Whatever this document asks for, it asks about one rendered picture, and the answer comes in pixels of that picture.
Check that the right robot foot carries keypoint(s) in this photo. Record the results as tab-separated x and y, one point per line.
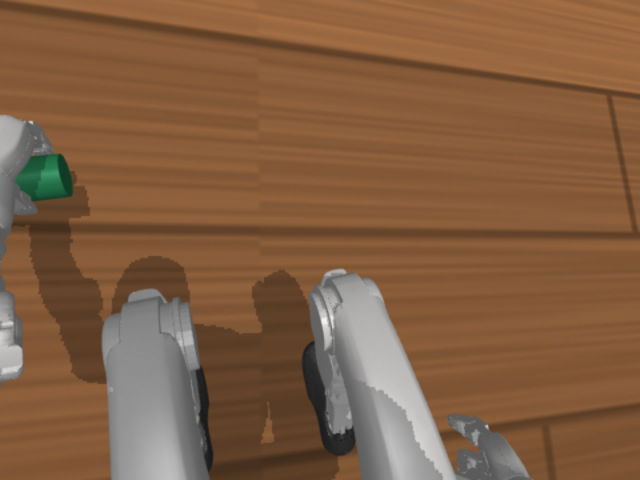
336	444

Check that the left robot foot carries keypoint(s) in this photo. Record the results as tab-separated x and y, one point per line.
203	415

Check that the left robot arm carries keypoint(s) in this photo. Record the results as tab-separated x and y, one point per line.
11	334

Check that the left robot hand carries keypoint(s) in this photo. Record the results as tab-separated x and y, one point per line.
18	140

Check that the right robot hand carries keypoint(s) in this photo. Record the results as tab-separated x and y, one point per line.
497	459

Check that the can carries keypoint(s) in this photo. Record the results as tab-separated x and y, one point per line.
46	177

